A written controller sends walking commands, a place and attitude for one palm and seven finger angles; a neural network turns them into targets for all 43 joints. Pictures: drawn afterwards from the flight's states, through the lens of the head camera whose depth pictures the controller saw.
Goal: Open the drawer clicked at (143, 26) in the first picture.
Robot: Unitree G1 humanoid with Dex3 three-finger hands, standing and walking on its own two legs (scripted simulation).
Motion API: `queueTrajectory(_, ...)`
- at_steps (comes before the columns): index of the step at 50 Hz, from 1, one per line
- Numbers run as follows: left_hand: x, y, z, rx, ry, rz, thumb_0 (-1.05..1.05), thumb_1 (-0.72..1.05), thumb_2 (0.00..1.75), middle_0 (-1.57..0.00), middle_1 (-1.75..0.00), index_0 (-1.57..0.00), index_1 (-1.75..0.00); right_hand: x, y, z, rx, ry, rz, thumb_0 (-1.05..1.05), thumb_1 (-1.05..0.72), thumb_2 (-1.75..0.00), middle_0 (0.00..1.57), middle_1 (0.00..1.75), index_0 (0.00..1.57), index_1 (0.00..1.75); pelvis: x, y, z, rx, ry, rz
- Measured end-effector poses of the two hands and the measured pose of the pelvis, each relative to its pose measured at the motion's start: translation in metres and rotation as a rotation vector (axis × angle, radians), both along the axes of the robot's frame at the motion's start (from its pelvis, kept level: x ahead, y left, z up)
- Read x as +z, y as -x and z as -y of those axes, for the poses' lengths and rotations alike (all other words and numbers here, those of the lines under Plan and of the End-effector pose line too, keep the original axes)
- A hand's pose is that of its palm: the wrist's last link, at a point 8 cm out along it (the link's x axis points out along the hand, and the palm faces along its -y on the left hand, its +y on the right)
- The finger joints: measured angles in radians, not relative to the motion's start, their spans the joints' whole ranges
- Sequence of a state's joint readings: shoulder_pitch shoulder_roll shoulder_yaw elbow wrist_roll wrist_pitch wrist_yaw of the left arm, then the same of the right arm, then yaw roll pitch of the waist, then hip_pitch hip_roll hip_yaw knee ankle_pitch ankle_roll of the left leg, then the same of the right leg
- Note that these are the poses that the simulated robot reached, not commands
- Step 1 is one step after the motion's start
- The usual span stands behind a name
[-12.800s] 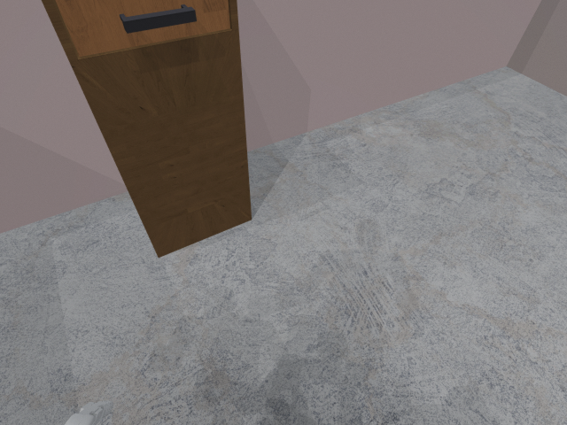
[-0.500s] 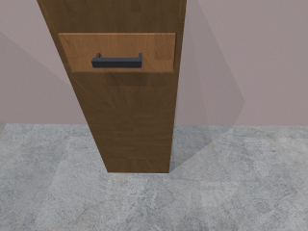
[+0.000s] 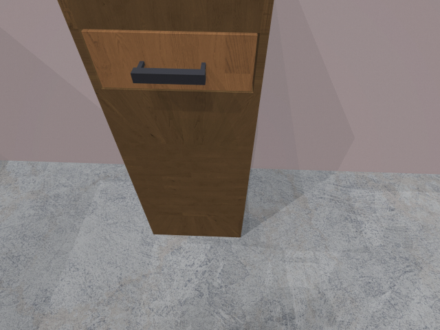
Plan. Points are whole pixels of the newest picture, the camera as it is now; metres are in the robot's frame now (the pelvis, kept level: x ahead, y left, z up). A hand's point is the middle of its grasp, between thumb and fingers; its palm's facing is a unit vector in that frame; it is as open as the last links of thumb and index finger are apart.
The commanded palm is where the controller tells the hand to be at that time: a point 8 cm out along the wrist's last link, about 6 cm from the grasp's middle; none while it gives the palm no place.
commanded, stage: look again from close up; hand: left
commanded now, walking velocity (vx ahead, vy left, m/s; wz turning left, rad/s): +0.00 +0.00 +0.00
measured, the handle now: (170, 70) +0.62 +0.14 +0.15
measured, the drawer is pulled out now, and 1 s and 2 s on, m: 0.00 0.00 0.00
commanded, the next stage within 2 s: shuffle to correct the standing spot in 0.44 s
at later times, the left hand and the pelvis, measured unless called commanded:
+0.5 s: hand out of the picture +0.06 +0.25 -0.17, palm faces +0.00 -0.97 -0.25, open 7.4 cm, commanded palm none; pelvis +0.00 +0.04 +0.00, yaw -1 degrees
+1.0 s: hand out of the picture -0.01 +0.18 -0.17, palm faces -0.05 -0.98 -0.17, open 7.4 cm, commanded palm none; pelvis +0.00 +0.00 +0.00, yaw -4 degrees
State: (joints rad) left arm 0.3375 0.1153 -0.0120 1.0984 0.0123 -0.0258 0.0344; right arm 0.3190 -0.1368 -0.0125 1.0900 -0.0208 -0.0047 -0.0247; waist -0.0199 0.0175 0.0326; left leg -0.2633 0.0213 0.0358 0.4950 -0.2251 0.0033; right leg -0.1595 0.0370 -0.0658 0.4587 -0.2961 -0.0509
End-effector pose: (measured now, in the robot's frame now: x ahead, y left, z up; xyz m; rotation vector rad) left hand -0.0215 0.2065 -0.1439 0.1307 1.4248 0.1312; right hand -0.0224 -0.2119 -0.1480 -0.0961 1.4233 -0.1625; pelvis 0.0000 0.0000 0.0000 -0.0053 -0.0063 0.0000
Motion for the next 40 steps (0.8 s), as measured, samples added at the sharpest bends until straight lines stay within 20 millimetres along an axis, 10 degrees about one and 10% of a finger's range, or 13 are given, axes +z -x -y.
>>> queueTrajectory(18,0.012,-0.081,-0.076,-0.050,-0.097,0.245,0.01,0.91,0.89,-0.20,-0.29,-0.20,-0.29,0.023,-0.096,0.010,0.085,0.111,0.275,0.00,-0.91,-0.89,0.20,0.30,0.20,0.30,-0.001,-0.004,-0.030,-0.014,0.003,0.030)
queueTrajectory(40,0.001,0.001,-0.072,-0.069,-0.020,-0.031,0.01,0.91,0.89,-0.20,-0.29,-0.19,-0.29,0.014,-0.002,-0.016,-0.021,0.081,0.066,0.00,-0.91,-0.89,0.21,0.30,0.20,0.30,0.003,0.010,-0.045,-0.061,-0.009,0.016)
